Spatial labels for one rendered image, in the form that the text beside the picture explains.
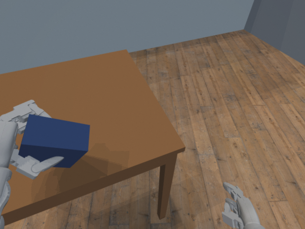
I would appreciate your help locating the robot left forearm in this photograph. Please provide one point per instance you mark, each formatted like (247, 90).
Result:
(5, 176)

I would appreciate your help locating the sponge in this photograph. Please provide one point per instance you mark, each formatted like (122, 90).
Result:
(46, 137)

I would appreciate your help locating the table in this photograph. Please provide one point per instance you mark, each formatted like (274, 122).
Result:
(129, 131)

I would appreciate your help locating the robot left hand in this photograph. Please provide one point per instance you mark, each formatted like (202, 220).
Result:
(14, 123)

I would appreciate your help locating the robot right hand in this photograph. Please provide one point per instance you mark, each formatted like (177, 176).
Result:
(244, 212)

